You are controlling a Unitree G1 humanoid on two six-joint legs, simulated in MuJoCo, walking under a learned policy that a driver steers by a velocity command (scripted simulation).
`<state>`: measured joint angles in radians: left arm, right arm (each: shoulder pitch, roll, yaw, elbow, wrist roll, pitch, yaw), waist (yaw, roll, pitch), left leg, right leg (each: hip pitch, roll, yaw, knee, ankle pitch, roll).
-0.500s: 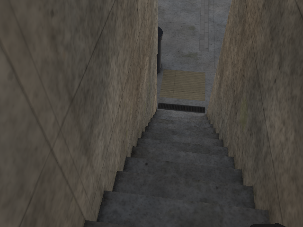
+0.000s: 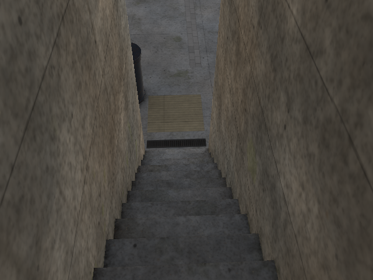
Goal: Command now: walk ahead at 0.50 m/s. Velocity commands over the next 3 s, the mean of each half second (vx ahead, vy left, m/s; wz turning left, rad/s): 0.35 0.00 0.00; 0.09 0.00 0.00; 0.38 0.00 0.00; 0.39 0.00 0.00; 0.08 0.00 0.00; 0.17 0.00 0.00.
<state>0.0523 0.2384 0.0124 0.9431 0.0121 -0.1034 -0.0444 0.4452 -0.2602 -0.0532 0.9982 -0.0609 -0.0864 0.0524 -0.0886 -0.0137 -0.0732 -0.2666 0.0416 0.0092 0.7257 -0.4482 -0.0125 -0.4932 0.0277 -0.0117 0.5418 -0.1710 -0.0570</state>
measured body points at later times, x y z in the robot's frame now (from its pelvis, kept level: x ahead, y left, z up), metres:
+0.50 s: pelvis +0.14 -0.02 -0.04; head +0.17 -0.01 +0.41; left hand +0.25 +0.25 -0.17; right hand +0.14 -0.25 -0.18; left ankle +0.09 +0.11 -0.73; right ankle +0.13 -0.12 -0.66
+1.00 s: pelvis +0.14 -0.01 +0.00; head +0.17 -0.01 +0.45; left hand +0.22 +0.25 -0.13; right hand +0.22 -0.28 -0.13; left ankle +0.08 +0.11 -0.73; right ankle +0.15 -0.14 -0.73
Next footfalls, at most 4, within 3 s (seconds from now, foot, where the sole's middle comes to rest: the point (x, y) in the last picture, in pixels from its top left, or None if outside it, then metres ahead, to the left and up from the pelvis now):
0.38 left None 0.12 0.12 -0.77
1.54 left None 0.35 0.13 -0.97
2.02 right None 0.59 -0.10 -1.18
2.34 left None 0.61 0.14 -1.18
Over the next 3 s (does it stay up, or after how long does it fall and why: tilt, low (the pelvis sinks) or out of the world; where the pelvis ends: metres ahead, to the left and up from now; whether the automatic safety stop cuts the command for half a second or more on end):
stays up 0.64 -0.01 -0.45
